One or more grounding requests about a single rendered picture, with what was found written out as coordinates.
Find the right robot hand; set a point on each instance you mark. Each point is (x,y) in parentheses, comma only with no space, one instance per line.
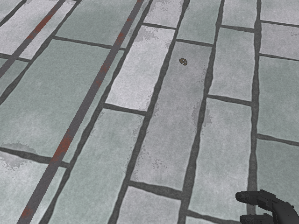
(282,212)

